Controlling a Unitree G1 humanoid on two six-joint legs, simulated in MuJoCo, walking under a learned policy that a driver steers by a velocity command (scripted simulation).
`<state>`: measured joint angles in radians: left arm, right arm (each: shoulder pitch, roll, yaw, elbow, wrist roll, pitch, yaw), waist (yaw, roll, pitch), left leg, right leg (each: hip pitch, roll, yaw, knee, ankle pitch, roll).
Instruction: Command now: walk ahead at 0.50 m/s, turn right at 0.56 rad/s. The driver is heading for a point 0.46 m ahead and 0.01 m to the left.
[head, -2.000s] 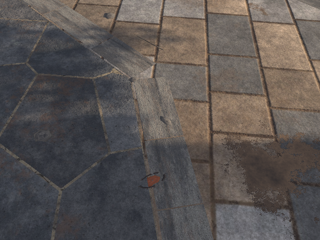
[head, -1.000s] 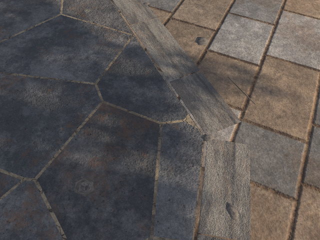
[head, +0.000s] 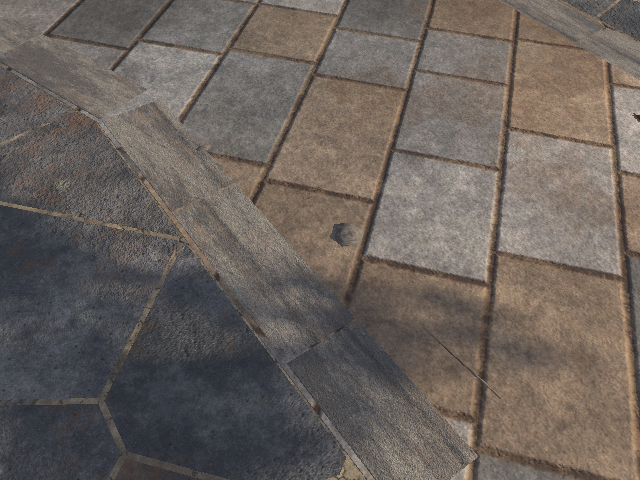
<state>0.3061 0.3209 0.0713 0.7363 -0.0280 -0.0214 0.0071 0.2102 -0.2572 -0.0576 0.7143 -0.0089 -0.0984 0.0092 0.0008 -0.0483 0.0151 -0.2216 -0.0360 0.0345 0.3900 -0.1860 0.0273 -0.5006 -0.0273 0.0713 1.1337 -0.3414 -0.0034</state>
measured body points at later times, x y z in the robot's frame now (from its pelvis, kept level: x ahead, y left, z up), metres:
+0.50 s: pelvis +0.26 -0.08 +0.00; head +0.29 -0.10 +0.45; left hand +0.43 +0.16 -0.10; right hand +0.29 -0.37 -0.13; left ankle +0.23 +0.09 -0.65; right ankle +0.28 -0.17 -0.74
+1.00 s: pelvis +0.41 -0.07 -0.01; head +0.44 -0.06 +0.44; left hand +0.52 +0.19 -0.15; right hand +0.54 -0.33 -0.13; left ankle +0.50 +0.02 -0.74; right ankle +0.38 -0.21 -0.73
